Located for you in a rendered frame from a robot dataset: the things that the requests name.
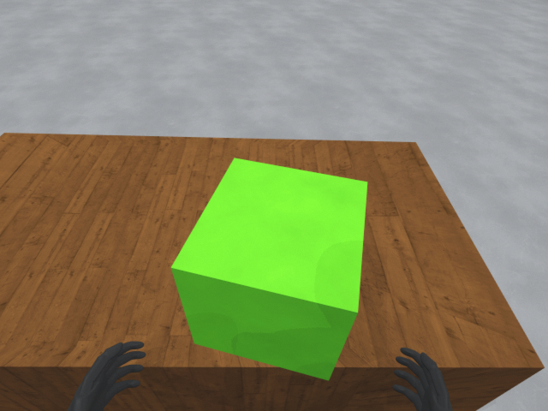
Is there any left robot hand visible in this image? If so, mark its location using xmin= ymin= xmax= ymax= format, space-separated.
xmin=68 ymin=342 xmax=146 ymax=411

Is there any pedestal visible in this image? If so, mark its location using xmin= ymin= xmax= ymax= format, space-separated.
xmin=0 ymin=133 xmax=545 ymax=411

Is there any right robot hand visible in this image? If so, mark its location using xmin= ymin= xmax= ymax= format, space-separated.
xmin=392 ymin=348 xmax=453 ymax=411

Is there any carton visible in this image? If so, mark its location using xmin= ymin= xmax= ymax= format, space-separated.
xmin=171 ymin=158 xmax=367 ymax=381

